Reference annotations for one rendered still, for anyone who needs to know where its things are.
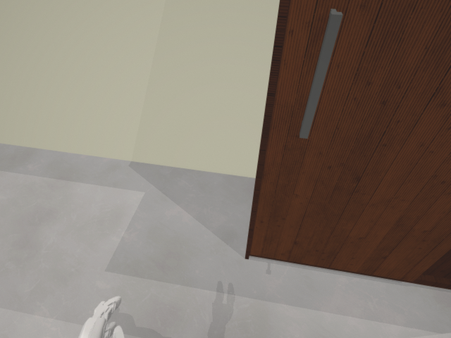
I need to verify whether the handle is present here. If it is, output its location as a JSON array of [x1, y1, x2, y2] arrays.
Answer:
[[299, 9, 343, 139]]

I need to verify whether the wardrobe door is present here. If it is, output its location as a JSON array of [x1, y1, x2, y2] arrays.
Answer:
[[250, 0, 451, 282], [422, 249, 451, 279]]

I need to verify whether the robot left hand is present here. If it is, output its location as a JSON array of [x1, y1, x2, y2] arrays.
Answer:
[[78, 296, 124, 338]]

